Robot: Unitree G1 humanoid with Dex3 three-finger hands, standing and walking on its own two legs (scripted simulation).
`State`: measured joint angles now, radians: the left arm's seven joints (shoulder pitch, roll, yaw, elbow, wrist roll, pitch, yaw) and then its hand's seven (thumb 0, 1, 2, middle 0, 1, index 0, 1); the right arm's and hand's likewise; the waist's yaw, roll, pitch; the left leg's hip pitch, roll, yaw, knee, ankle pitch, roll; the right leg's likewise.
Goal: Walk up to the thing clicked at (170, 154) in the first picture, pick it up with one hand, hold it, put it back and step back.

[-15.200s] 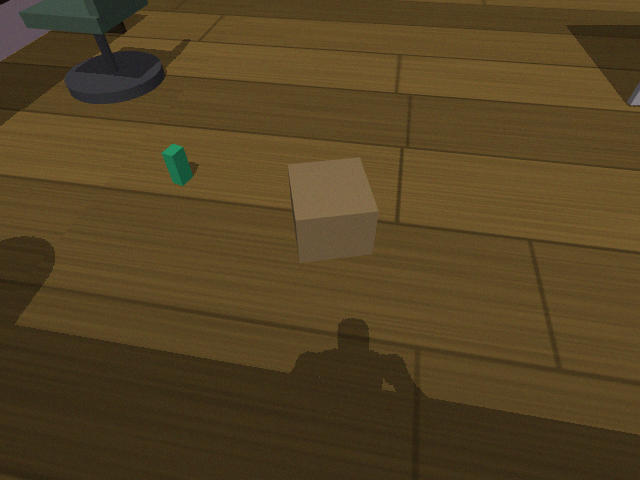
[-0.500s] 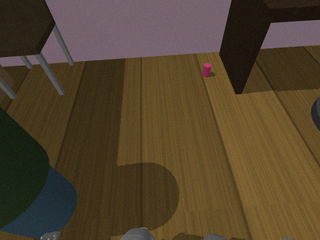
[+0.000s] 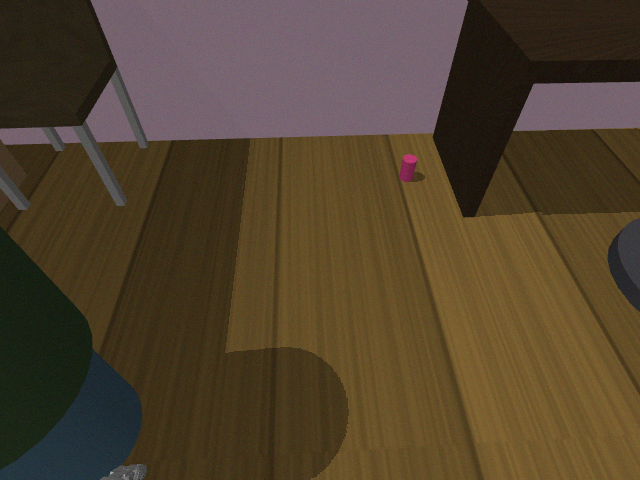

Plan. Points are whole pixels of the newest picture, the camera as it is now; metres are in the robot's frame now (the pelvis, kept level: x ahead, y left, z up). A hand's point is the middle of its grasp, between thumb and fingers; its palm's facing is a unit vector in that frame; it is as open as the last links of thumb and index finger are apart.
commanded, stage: walk up
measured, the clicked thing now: out of the picture -0.02 -0.57 -0.68
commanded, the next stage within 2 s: stand in 0.44 s
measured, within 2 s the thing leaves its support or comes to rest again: neither
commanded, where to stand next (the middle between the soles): +0.08 +0.00 m, yaw -2 degrees
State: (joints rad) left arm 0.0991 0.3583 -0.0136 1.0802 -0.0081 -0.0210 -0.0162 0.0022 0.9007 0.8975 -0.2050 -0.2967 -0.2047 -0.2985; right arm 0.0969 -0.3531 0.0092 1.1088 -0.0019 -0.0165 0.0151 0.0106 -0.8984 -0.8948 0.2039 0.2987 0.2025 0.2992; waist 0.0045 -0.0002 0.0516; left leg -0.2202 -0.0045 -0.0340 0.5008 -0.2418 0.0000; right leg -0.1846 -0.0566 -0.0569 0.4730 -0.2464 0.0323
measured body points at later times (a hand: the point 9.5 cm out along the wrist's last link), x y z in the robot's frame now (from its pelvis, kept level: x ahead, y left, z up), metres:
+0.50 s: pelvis +0.02 -0.01 +0.01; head +0.02 -0.01 +0.46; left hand +0.09 +0.30 -0.12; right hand +0.10 -0.31 -0.12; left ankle +0.02 +0.12 -0.74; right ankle +0.01 -0.14 -0.74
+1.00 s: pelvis +0.00 -0.02 +0.01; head +0.01 -0.02 +0.46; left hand +0.09 +0.28 -0.12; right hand +0.08 -0.32 -0.12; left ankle +0.02 +0.12 -0.74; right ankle +0.01 -0.14 -0.74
